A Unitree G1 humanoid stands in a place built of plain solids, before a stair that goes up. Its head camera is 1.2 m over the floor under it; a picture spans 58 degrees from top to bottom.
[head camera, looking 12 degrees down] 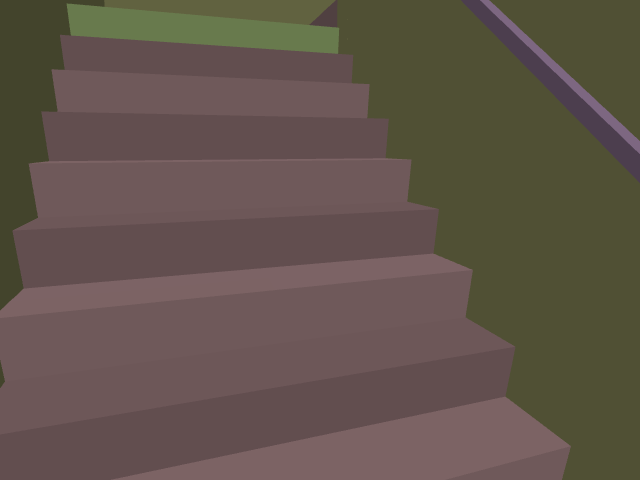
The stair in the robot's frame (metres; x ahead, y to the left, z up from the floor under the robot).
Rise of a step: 0.19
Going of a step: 0.24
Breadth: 1.50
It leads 18 degrees to the left of straight ahead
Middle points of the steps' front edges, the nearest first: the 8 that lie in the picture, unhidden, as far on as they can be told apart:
1.07 0.08 0.57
1.30 0.15 0.76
1.53 0.23 0.95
1.76 0.30 1.15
1.99 0.37 1.34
2.22 0.45 1.53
2.44 0.52 1.73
2.67 0.60 1.93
